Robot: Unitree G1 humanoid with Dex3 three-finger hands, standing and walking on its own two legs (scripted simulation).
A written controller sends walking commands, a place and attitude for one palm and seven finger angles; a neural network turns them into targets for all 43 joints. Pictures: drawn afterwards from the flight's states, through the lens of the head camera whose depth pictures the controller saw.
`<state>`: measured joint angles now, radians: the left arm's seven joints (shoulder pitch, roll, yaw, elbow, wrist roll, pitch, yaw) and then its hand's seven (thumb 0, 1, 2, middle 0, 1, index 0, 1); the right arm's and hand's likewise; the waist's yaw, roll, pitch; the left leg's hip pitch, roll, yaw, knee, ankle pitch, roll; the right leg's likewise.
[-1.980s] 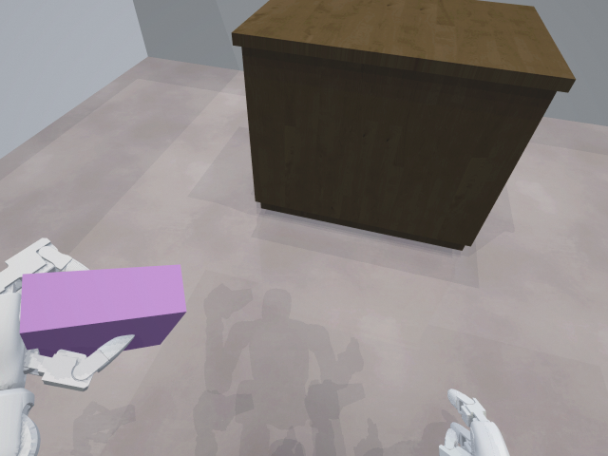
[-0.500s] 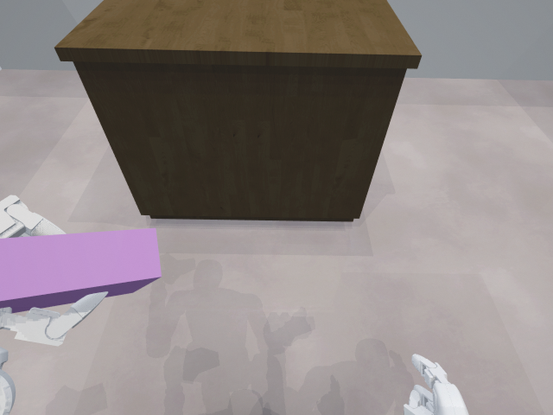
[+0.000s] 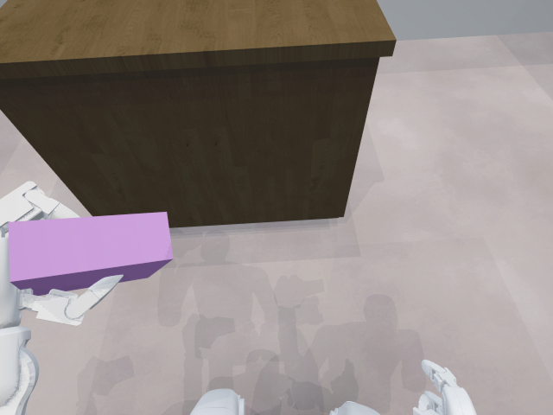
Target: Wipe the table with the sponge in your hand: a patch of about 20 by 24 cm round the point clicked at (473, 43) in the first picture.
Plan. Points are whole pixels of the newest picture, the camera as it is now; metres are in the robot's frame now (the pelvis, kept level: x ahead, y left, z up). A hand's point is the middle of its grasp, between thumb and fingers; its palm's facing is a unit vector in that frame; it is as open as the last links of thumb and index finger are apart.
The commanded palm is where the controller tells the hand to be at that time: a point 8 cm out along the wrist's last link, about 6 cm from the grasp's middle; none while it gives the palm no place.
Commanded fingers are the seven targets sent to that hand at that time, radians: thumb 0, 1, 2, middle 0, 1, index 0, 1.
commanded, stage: walk to a spot facing it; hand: left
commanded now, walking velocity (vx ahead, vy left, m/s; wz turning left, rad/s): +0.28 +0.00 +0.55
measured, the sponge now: (116, 254) +0.26 +0.18 +0.16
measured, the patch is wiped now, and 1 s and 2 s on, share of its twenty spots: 0.00 0.00 0.00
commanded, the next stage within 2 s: turn to face it in 0.16 s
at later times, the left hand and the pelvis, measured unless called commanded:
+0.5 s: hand (50, 162) +0.34 +0.26 +0.21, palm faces +0.49 -0.80 -0.33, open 9.0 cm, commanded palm +0.28 +0.30 +0.20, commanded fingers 0.00 0.10 1.30 -1.20 -1.60 -1.20 -1.60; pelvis +0.14 +0.01 +0.00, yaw +4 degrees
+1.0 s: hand (198, 120) +0.40 +0.11 +0.21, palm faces +0.16 -0.84 -0.52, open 9.0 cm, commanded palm +0.35 +0.18 +0.20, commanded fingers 0.00 0.10 1.30 -1.20 -1.60 -1.20 -1.60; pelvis +0.14 -0.07 +0.02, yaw -10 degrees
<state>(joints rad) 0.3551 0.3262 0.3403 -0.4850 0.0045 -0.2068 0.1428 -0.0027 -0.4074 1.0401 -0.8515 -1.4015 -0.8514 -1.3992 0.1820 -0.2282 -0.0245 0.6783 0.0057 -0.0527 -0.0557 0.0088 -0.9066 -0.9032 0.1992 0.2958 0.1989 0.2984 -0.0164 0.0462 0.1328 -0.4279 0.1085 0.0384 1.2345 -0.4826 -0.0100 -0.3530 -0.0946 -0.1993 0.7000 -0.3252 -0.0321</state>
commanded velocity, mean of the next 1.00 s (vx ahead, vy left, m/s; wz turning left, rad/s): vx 0.05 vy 0.00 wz -0.26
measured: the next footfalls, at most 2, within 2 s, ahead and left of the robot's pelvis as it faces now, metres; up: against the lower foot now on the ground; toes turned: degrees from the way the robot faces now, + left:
left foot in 0.30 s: +0.24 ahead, +0.14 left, +0.00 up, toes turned +15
right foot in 0.70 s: +0.23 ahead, -0.13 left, +0.00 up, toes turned -9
